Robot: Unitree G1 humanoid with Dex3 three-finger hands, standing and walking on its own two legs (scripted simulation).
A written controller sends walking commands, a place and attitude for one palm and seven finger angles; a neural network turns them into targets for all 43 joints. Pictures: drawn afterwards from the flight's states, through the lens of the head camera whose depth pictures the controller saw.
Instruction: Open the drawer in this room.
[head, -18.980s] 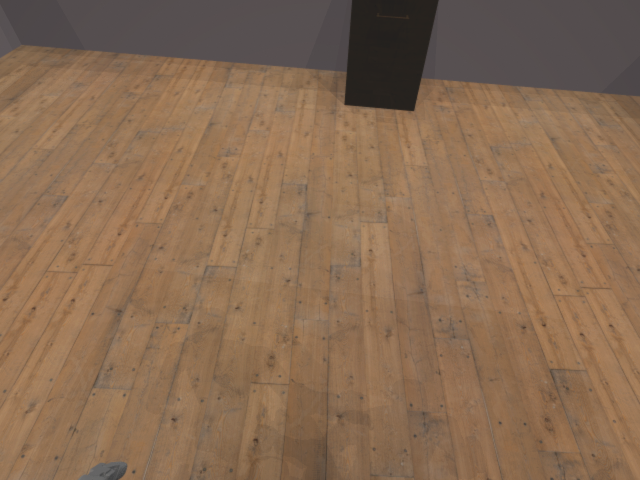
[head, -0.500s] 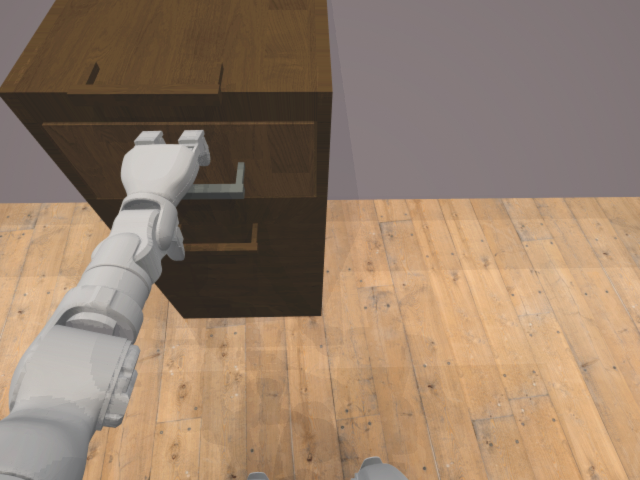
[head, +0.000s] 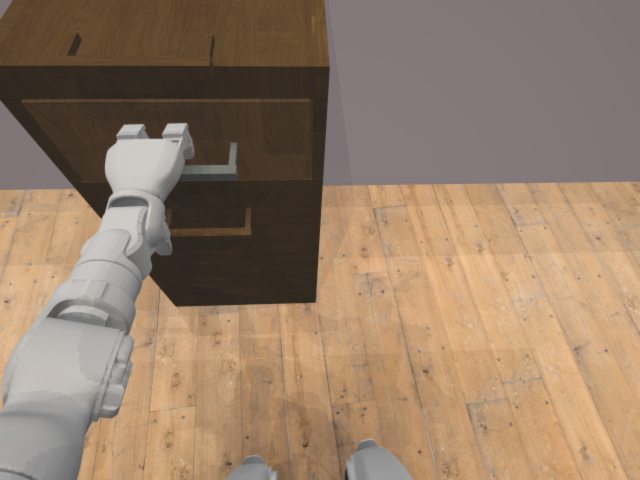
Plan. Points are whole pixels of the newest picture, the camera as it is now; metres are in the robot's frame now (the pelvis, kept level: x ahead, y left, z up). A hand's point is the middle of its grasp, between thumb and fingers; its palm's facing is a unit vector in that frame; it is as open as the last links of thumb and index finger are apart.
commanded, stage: lower the fingers behind the handle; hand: left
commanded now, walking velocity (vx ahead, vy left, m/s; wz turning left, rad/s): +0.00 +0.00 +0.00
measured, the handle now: (181, 162) +0.57 +0.17 -0.01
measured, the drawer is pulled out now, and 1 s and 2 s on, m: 0.00 0.00 0.00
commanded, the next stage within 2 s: close the thumb around the handle in 1.20 s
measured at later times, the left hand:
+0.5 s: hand (174, 200) +0.50 +0.18 -0.01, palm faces -0.06 +0.01 -1.00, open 13.8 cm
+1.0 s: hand (177, 202) +0.51 +0.18 -0.03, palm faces -0.06 +0.01 -1.00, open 13.8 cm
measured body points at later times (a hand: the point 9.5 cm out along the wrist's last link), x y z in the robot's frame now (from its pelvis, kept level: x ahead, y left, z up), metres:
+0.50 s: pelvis +0.00 +0.00 -0.01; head +0.12 -0.01 +0.42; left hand +0.50 +0.17 +0.04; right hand -0.01 -0.27 -0.14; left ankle -0.02 +0.11 -0.68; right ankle +0.01 -0.13 -0.68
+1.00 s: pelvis -0.01 +0.00 -0.03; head +0.14 +0.00 +0.40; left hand +0.51 +0.18 +0.02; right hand -0.01 -0.27 -0.16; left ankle -0.02 +0.11 -0.68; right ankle +0.01 -0.13 -0.68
